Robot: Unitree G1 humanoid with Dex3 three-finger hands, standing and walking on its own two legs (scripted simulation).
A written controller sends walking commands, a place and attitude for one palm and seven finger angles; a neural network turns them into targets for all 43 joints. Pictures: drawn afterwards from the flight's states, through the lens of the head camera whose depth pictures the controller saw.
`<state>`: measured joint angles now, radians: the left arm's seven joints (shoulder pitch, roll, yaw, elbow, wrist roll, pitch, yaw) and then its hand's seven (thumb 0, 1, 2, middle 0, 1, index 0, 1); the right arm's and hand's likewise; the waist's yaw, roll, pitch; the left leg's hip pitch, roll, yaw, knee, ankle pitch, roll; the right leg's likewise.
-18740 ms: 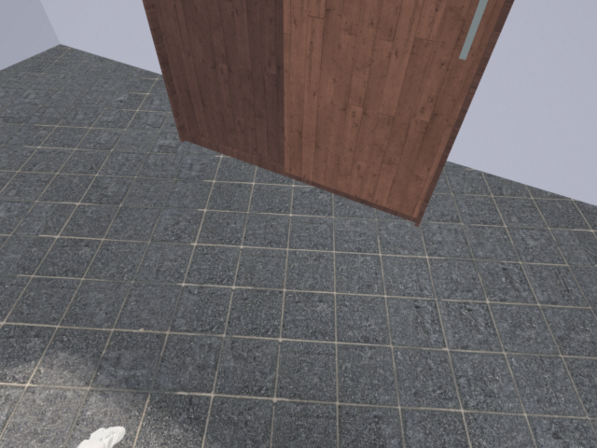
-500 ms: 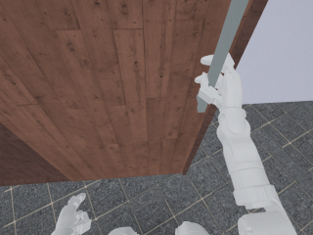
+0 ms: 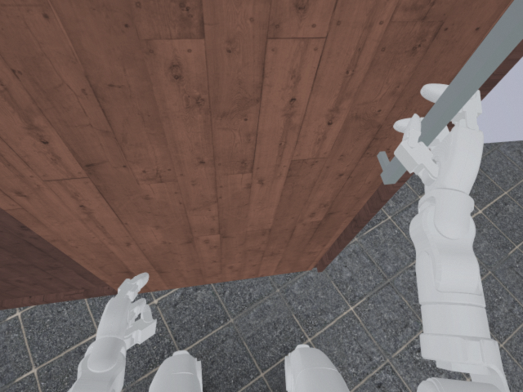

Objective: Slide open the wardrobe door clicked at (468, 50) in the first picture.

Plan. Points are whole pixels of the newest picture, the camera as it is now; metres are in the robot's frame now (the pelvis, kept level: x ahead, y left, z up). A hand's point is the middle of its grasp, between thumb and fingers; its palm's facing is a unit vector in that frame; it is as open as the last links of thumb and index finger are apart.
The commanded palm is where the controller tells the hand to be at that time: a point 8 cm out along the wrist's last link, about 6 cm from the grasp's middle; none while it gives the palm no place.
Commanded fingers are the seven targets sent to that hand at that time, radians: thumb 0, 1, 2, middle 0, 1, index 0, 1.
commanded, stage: step sideways, sliding the door along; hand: right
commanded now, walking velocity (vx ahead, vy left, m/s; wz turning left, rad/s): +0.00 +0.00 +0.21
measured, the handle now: (439, 97) +0.44 -0.21 +0.19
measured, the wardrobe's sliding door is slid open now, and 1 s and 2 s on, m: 0.03 0.31 0.44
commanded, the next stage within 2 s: stop walking and hold the door there in 1.80 s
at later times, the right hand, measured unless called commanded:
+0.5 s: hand (317, 155) +0.37 -0.06 +0.15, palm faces +0.19 +0.98 -0.01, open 6.4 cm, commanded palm +0.34 -0.03 +0.14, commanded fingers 0.00 -0.90 -0.90 0.45 1.40 0.45 1.40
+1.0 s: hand (192, 168) +0.35 +0.09 +0.15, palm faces +0.00 +1.00 -0.05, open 6.0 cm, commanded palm +0.32 +0.08 +0.15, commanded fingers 0.00 -0.90 -0.90 0.45 1.40 0.45 1.40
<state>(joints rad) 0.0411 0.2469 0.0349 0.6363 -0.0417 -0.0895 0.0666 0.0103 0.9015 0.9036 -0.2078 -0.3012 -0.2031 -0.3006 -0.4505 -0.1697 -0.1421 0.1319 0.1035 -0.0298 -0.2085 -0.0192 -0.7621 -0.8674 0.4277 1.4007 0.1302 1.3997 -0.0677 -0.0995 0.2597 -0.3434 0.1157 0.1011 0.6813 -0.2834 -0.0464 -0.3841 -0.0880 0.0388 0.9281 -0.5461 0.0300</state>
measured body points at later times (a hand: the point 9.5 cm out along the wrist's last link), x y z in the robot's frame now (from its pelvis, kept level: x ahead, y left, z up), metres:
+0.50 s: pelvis +0.03 +0.05 +0.01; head +0.13 +0.08 +0.45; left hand +0.26 +0.25 -0.09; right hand +0.36 -0.11 +0.15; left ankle +0.04 +0.17 -0.71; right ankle +0.03 -0.08 -0.70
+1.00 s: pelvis +0.02 +0.16 +0.01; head +0.10 +0.19 +0.45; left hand +0.22 +0.38 -0.09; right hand +0.34 +0.03 +0.15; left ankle +0.07 +0.27 -0.72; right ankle -0.01 -0.01 -0.66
